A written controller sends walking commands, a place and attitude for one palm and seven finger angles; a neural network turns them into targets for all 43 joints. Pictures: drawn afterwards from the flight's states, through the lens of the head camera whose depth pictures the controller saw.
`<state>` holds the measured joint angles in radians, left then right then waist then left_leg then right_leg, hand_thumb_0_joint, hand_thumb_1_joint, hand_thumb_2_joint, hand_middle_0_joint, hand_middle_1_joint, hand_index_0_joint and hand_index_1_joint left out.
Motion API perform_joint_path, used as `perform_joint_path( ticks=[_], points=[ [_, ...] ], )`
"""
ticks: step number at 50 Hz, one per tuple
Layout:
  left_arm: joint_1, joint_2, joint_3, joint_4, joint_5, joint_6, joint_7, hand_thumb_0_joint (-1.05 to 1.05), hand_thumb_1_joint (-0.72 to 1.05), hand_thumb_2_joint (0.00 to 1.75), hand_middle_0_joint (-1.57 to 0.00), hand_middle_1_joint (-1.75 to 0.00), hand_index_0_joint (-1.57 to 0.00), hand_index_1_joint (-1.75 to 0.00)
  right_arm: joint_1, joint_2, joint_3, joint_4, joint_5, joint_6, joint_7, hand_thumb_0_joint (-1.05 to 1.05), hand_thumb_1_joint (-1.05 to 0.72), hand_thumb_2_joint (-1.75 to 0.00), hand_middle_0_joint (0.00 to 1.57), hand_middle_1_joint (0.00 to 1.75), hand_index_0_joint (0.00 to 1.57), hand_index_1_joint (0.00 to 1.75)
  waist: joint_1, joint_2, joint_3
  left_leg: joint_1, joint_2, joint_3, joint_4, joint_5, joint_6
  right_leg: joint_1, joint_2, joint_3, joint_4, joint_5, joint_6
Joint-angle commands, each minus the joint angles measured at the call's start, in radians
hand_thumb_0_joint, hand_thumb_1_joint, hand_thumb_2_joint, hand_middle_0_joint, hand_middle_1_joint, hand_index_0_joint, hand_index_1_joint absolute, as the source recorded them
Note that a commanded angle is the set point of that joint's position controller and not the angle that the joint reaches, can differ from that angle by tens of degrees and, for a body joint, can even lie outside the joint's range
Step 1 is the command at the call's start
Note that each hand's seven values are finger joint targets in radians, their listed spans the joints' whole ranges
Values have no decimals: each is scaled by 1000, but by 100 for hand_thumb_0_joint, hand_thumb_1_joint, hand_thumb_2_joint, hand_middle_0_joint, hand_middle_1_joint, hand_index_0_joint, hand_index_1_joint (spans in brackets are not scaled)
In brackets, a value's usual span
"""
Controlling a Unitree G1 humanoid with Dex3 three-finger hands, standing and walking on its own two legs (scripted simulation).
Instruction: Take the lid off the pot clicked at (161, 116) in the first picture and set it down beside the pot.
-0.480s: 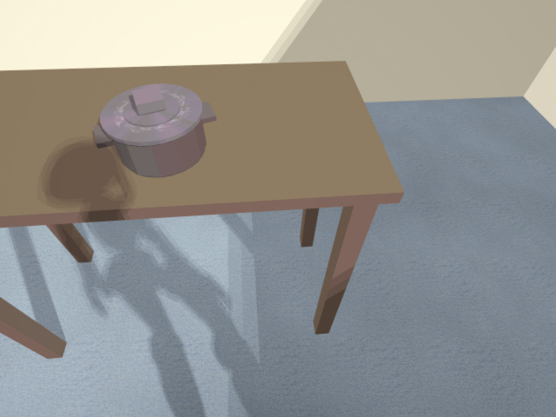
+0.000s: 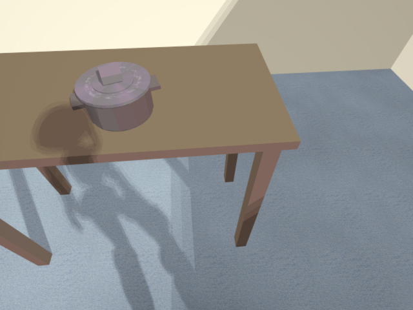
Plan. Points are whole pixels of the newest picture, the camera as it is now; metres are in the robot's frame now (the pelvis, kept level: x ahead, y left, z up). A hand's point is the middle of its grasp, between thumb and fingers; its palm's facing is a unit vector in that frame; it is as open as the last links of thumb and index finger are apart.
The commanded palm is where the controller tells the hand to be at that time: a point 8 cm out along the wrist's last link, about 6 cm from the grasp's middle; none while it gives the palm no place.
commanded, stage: look at it before walking up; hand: left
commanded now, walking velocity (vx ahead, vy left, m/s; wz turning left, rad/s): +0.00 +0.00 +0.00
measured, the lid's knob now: (110, 73) +0.57 +0.26 +0.14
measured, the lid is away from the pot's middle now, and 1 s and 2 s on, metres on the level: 0.00 0.00 0.00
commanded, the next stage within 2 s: turn to face it in 0.16 s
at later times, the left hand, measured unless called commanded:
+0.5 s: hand out of the picture +0.02 +0.18 -0.17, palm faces +0.06 -0.97 -0.22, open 7.3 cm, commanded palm none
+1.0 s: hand out of the picture +0.04 +0.22 -0.18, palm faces +0.16 -0.96 -0.23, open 7.4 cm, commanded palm none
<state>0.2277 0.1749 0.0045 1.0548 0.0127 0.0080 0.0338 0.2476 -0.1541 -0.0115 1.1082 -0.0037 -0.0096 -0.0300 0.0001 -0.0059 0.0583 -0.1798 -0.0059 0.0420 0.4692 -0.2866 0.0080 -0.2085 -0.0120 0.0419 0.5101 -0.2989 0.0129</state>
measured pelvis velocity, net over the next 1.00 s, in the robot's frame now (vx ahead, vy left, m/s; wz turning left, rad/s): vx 0.02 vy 0.02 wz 0.16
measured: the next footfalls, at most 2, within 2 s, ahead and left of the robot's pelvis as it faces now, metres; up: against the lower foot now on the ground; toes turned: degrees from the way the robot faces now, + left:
right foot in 1.24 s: +0.18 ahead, -0.09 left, +0.00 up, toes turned +7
left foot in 1.78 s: +0.05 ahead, +0.15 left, +0.00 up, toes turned +12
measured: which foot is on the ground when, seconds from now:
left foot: down 0.00-1.00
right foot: down 0.00-0.88, up 0.90-1.00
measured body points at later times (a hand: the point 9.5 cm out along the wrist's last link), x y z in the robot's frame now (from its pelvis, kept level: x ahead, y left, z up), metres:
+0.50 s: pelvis -0.01 -0.01 +0.00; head +0.02 -0.01 +0.45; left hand +0.02 +0.23 -0.16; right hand +0.01 -0.23 -0.16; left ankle -0.02 +0.11 -0.74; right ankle -0.02 -0.13 -0.74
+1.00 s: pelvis +0.02 +0.02 -0.01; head +0.05 +0.03 +0.44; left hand +0.03 +0.27 -0.16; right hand +0.06 -0.22 -0.15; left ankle -0.02 +0.11 -0.74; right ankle -0.01 -0.11 -0.68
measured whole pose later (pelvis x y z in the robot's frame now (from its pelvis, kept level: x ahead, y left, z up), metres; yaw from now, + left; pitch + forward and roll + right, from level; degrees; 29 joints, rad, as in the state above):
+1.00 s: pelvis +0.02 +0.02 -0.01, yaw +9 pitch +1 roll +0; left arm 0.23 0.21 0.05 0.99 0.03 0.04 0.01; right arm 0.34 -0.18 -0.03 0.99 -0.03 -0.03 -0.02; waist -0.02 -0.03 0.03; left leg -0.24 -0.03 0.02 0.55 -0.34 0.04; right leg -0.42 -0.04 -0.04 1.05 -0.52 0.01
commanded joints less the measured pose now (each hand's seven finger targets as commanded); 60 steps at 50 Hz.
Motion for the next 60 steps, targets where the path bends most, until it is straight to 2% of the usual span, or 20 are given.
perform_joint_path(
  ticks=[1,20,28,32,34,36,39,41,42,43,44,45,46,47,49,51,54,57,59,60],
  points=[
    [52,121,28,-36,2,-18,8,0,90,90,-20,-30,-20,-30,56,-107,-18,-27,-2,-17,-8,0,-90,-90,20,30,20,30,-1,2,-41,48,109,-91,-63,266,21,-15,-78,47,-70,254,-30],
    [52,130,43,-46,3,-10,7,0,90,90,-20,-30,-20,-30,46,-112,-26,-46,-5,-2,-6,0,-90,-90,20,30,20,30,1,-7,0,-33,97,-101,-27,188,18,-33,-94,43,-61,202,-36],
    [24,151,64,-101,5,1,5,0,90,90,-20,-30,-20,-30,46,-124,-39,-95,-9,8,-2,0,-90,-90,20,30,20,30,-3,-14,-39,-91,86,-127,31,176,27,-32,-114,32,-24,164,-47],
    [10,148,68,-126,6,6,3,0,90,90,-20,-30,-20,-30,46,-137,-43,-120,-12,9,-1,0,-90,-90,20,30,20,30,-5,13,-52,-105,94,-159,28,170,37,-44,-104,3,7,126,-41],
    [22,149,71,-128,9,5,-1,0,90,90,-20,-30,-20,-30,45,-145,-43,-131,-15,9,1,0,-90,-90,20,30,20,30,2,19,-69,-130,93,-175,27,79,49,-23,-102,-3,-3,3,-40],
    [34,175,77,-130,14,8,-6,0,90,90,-20,-30,-20,-30,31,-138,-43,-149,-17,14,4,0,-90,-90,20,30,20,30,15,-54,-42,-209,47,-137,79,-73,38,-1,-145,57,-74,-152,-69],
    [45,226,94,-140,18,6,-6,0,90,90,-20,-30,-20,-30,18,-118,-47,-168,-20,18,10,0,-90,-90,20,30,20,30,23,-185,1,-252,14,-22,306,-170,-3,-35,-327,250,-237,-295,-170],
    [22,225,95,-147,21,-2,-6,0,90,90,-20,-30,-20,-30,38,-113,-45,-170,-18,9,13,0,-90,-90,20,30,20,30,1,-113,7,-192,41,-19,257,-164,-5,-66,-333,205,-184,-190,-178],
    [-11,219,94,-154,20,-2,-8,0,90,90,-20,-30,-20,-30,90,-97,-42,-153,-18,-1,16,0,-90,-90,20,30,20,30,-33,-82,7,-83,39,-12,132,-115,2,-130,-295,125,-103,-136,-146],
    [-39,187,87,-164,16,0,-11,0,90,90,-20,-30,-20,-30,165,-107,-36,-128,-18,-12,17,0,-90,-90,20,30,20,30,-60,-2,-2,9,48,-65,-11,-70,17,-181,-199,2,31,-110,-97],
    [-44,126,74,-183,10,3,-19,0,90,90,-20,-30,-20,-30,234,-181,-51,-112,-28,-20,13,0,-90,-90,20,30,20,30,-78,245,4,75,195,-317,-138,-39,85,-299,-54,-147,273,-170,-25],
    [-81,97,60,-209,11,-4,-19,0,90,90,-20,-30,-20,-30,294,-228,-63,-99,-34,-19,2,0,-90,-90,20,30,20,30,-94,340,42,144,318,-541,-239,71,176,-466,17,-148,472,-339,0],
    [-83,113,60,-210,20,-8,-11,0,90,90,-20,-30,-20,-30,300,-231,-60,-100,-31,-14,1,0,-90,-90,20,30,20,30,-86,274,42,115,352,-570,-241,49,219,-476,-19,-67,573,-347,-16],
    [-93,108,64,-200,19,-12,-12,0,90,90,-20,-30,-20,-30,274,-205,-52,-114,-33,-17,-3,0,-90,-90,20,30,20,30,-73,229,60,73,338,-574,-256,53,238,-503,-42,-43,636,-289,-15],
    [-85,104,63,-190,17,-23,-27,0,90,90,-20,-30,-20,-30,195,-176,-40,-136,-31,-32,-6,0,-90,-90,20,30,20,30,-34,92,52,56,284,-455,-239,182,221,-474,-66,-34,653,-175,-7],
    [-44,83,53,-179,11,-24,-37,0,90,90,-20,-30,-20,-30,181,-169,-37,-137,-23,-47,-10,0,-90,-90,20,30,20,30,-14,48,-19,113,240,-325,-207,365,204,-428,-66,-63,595,-121,9],
    [-56,64,45,-188,5,-16,-36,0,90,90,-20,-30,-20,-30,193,-152,-29,-118,-19,-46,-13,0,-90,-90,20,30,20,30,-25,102,-43,130,213,-225,-176,506,187,-364,-61,-87,451,-101,20],
    [-60,46,36,-194,-5,-14,-22,0,90,90,-20,-30,-20,-30,164,-146,-23,-112,-23,-31,-21,0,-90,-90,20,30,20,30,-25,113,-50,118,211,-183,-96,730,144,-238,-41,-90,213,-51,17],
    [10,69,45,-167,-4,-21,-13,0,90,90,-20,-30,-20,-30,147,-151,-33,-106,-16,-19,-21,0,-90,-90,20,30,20,30,2,116,-68,89,189,-153,-19,728,85,-99,-22,-102,32,123,11],
    [68,96,54,-149,-3,-27,-8,0,90,90,-20,-30,-20,-30,145,-153,-38,-106,-9,-16,-18,0,-90,-90,20,30,20,30,26,88,-97,56,162,-135,39,638,52,4,-39,-83,-54,266,9]
  ],
)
